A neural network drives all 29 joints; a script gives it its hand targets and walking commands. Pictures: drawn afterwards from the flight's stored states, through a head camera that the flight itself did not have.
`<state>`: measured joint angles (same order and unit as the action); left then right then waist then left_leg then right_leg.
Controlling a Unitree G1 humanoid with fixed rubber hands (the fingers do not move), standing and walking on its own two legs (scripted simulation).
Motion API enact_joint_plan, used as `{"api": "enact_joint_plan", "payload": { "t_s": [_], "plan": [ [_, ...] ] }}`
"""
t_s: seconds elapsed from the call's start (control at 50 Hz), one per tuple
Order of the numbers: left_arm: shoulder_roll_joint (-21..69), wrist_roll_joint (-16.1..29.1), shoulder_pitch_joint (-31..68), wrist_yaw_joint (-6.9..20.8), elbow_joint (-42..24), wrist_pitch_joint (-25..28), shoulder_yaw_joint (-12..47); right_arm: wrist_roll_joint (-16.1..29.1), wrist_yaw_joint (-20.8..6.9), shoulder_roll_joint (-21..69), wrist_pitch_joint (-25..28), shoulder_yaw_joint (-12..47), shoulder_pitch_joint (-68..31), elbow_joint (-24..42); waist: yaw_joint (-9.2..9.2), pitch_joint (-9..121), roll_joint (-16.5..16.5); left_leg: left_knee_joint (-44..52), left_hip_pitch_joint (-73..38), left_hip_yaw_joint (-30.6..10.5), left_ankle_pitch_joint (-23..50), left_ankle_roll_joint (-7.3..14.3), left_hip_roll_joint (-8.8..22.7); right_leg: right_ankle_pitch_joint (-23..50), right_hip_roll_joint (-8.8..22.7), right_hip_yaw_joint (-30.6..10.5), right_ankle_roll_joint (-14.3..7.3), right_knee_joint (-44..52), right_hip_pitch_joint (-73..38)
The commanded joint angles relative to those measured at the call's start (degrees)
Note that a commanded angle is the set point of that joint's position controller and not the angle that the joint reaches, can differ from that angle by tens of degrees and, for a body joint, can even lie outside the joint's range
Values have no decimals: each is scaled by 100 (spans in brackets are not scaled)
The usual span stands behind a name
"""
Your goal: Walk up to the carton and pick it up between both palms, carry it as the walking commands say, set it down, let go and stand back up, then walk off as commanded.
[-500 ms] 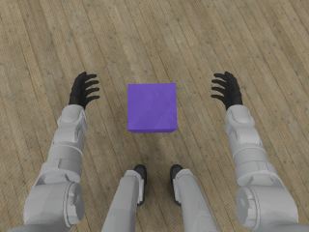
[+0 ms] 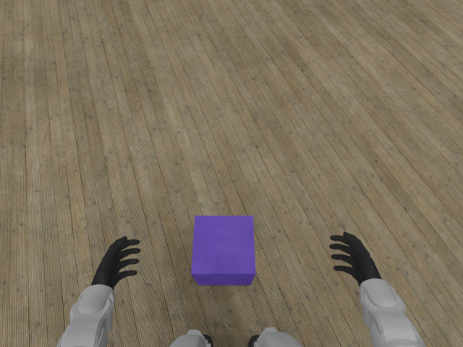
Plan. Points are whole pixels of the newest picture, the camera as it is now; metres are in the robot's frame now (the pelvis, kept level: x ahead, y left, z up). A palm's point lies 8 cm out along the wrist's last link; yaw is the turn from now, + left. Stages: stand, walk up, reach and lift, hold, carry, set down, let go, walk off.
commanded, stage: let go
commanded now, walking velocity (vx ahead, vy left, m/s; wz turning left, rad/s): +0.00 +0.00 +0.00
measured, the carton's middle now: (224, 252) +0.42 +0.02 -0.63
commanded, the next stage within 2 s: stand in 0.58 s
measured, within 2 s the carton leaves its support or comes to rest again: neither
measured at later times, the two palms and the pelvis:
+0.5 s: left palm (87, 307) +0.19 +0.24 -0.04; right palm (379, 302) +0.19 -0.23 -0.04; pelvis +0.03 +0.00 +0.02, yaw +0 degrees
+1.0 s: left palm out of the picture +0.11 +0.25 -0.10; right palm out of the picture +0.09 -0.27 -0.09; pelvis +0.03 +0.00 +0.01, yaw -5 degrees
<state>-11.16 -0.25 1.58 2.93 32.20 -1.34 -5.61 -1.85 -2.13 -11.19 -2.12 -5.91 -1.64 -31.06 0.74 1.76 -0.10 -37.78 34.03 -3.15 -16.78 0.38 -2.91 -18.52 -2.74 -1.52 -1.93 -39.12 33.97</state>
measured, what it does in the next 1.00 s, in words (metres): stands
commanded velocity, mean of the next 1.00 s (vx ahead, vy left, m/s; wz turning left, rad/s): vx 0.00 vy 0.00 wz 0.00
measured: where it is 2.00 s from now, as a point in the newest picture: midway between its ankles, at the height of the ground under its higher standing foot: outside the picture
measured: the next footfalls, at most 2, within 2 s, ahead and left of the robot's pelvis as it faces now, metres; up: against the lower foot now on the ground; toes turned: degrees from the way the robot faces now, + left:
none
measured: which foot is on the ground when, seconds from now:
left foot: down 0.00-1.00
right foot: down 0.00-1.00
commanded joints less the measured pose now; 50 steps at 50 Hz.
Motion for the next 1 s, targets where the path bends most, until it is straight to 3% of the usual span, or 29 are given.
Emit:
{"api": "enact_joint_plan", "payload": {
  "t_s": [0.0, 0.02, 0.04, 0.06, 0.08, 0.1, 0.16, 0.2, 0.22, 0.24, 0.28, 0.36, 0.38, 0.46, 0.48, 0.5, 0.52, 0.54, 0.56, 0.6, 0.64, 0.72, 0.74, 0.78, 0.82, 0.86, 0.94, 0.96, 0.98],
  "plan": [
    [-332, -57, -655, 35, -933, 175, 39, 247, -53, -196, 149, 343, 807, 872, -152, 1204, -5, 1119, -2142, 113, 1646, -81, 62, 1893, 172, -167, 362, 1150, -2039],
    [-535, -108, -821, 1, -1436, 175, 19, 229, -84, -326, 200, 411, 1228, 1034, -212, 1493, -335, 1133, -2402, 149, 1946, -168, 52, 2374, 183, -234, 321, 1164, -2376],
    [-597, -80, -553, -50, -997, 177, 43, 272, -99, -474, 256, 478, 589, 1107, -186, 941, 293, 1128, -1886, 97, 1924, -140, 47, 2767, 296, -291, 339, 1119, -1990],
    [-538, 48, -642, -34, -1127, 184, 136, 201, -40, -669, 319, 223, 841, 1205, 93, 1290, 230, 1071, -2187, 66, 2156, -191, 12, 3610, 301, -387, 368, 1012, -2543],
    [-686, -195, -923, -94, -1236, 248, -56, 142, -1, -411, 296, 373, 990, 1177, -354, 1012, 33, 1330, -2422, 6, 2432, -130, 32, 3422, 238, -322, 455, 1109, -2690],
    [-607, -76, -1119, -78, -1167, 203, 111, 128, -12, -572, 309, 244, 1015, 1222, -104, 787, -79, 1287, -2490, 61, 2565, -205, -22, 3154, 214, -350, 341, 1294, -2422],
    [-762, 15, -1255, -72, -1316, 160, 160, 297, 16, -666, 306, 346, 1554, 1344, -44, 1114, -98, 1256, -2736, 20, 2940, -191, 40, 4030, 287, -405, 365, 1237, -2962],
    [-669, 58, -1139, -14, -1189, 152, 206, 302, 8, -629, 281, 375, 1425, 1363, 49, 904, 412, 1307, -2784, -58, 2640, -108, 146, 3842, 262, -335, 369, 1289, -2832],
    [-581, -25, -1275, -21, -1119, 64, 148, 190, -29, -525, 146, 290, 1556, 1127, -125, 294, 141, 1423, -2568, -24, 2478, -42, 176, 3185, 286, -312, 347, 1397, -2701],
    [-835, -109, -1237, -53, -1340, 16, -11, 240, -37, -471, 144, 346, 1657, 1490, 3, 594, -66, 1387, -2969, -66, 2715, -129, 110, 3462, 330, -296, 311, 1495, -2832],
    [-512, -116, -1190, 14, -1015, -97, 56, 79, -72, -596, -8, 228, 1352, 1370, -185, 296, -8, 1526, -2748, -44, 2728, -121, 156, 2980, 209, -122, 325, 1560, -3040],
    [-728, -35, -1256, 42, -1124, -278, 16, 185, -78, -651, -192, 233, 1689, 1167, -67, 164, 5, 1476, -2649, 21, 2405, -111, 59, 3160, 245, -137, 280, 1508, -3074],
    [-702, -19, -985, 105, -1158, -341, -30, 100, -133, -671, -211, 299, 1468, 1451, 105, -135, 384, 1486, -2759, 67, 1852, -55, 73, 2673, 273, -80, 278, 1590, -2740],
    [-610, -51, -1282, 109, -839, -527, 111, 98, -142, -729, -470, 217, 1226, 1459, -125, -489, 130, 1529, -2713, 67, 1823, -54, 78, 1998, 205, -5, 192, 1676, -2689],
    [-675, -41, -1115, 61, -1102, -474, 37, 47, -153, -744, -497, 117, 1331, 1329, 104, -278, -198, 1500, -3019, -6, 2226, -107, 186, 1743, 86, 45, 234, 1640, -2671],
    [-758, -144, -1108, 80, -1267, -413, -177, 88, -184, -871, -434, 202, 1223, 1578, -46, 286, -200, 1277, -2731, 24, 2419, -173, 95, 2318, 180, -109, 194, 1484, -3063],
    [-692, 61, -1239, 99, -1064, -339, 51, 21, -152, -823, -416, 239, 1375, 1482, 98, 360, 273, 1278, -2774, -12, 2350, -157, 106, 2329, 117, -10, 258, 1404, -2812],
    [-590, -142, -1194, 64, -968, -339, -67, 96, -135, -604, -460, 404, 1394, 1353, -52, 72, -183, 1334, -2338, 92, 1919, -114, 46, 2415, 288, -210, 206, 1411, -3106],
    [-787, -99, -1719, -194, -84, 40, 117, -206, 119, -1006, -19, 47, 1401, 517, -107, 667, -38, 1268, -3004, 335, 275, -316, 596, 1325, 525, -359, 356, 1502, -2539],
    [-1094, -270, -1966, -303, 94, 309, 36, -231, 288, -1014, 226, 165, 1743, 214, -58, 101, -444, 1493, -2618, -106, -473, -291, 788, 338, 562, -526, 274, 1582, -1862],
    [-1013, -230, -1813, -396, 250, 369, 61, -225, 345, -980, 427, 161, 1419, 234, -82, -229, 208, 1336, -2037, -185, -481, -200, 814, 156, 576, -611, 227, 1639, -1847],
    [-1146, -116, -1725, -293, 386, 596, 56, -73, 398, -1184, 578, 122, 1313, 8, -20, -191, -221, 1342, -2223, -489, -84, -56, 1142, 684, 517, -839, 92, 1353, -1252],
    [-1067, -83, -1897, -302, 587, 599, 107, -33, 382, -1022, 601, 194, 1240, -58, -160, -286, 358, 1265, -2318, -504, 83, -8, 1085, 961, 523, -809, 93, 1389, -1243],
    [-896, -111, -1979, -223, 644, 627, 188, -5, 345, -1194, 619, 115, 1517, -252, -44, -158, -118, 1127, -2316, -299, 468, -28, 1030, 1381, 524, -881, 32, 1232, -1344],
    [-761, -125, -1884, -295, 665, 566, 216, 32, 379, -1146, 624, 181, 1769, -486, -79, -135, 432, 1103, -2069, -276, 456, -33, 936, 1649, 493, -809, 7, 1148, -1534],
    [-710, -70, -2235, -321, 864, 562, 265, -20, 385, -1196, 538, 160, 1730, -593, -75, -98, 343, 954, -2289, -95, 163, -15, 885, 1875, 599, -1110, 36, 1281, -1382],
    [-1067, -97, -2186, -373, 909, 513, 194, 105, 364, -900, 558, 299, 2202, -830, 123, 28, -520, 1207, -2293, -43, 162, -60, 922, 1611, 528, -1019, -21, 1110, -1399],
    [-1189, -99, -2411, -336, 1029, 470, 142, 62, 317, -941, 536, 276, 1891, -800, -96, -100, -239, 1085, -2183, -115, 292, -27, 908, 1614, 506, -1024, -16, 1190, -1443],
    [-1109, -87, -2280, -359, 1018, 443, 170, 33, 387, -1163, 511, 232, 2155, -833, 36, -309, -78, 1169, -2019, -86, 445, -5, 928, 1517, 479, -925, 0, 1168, -1496]
  ]
}}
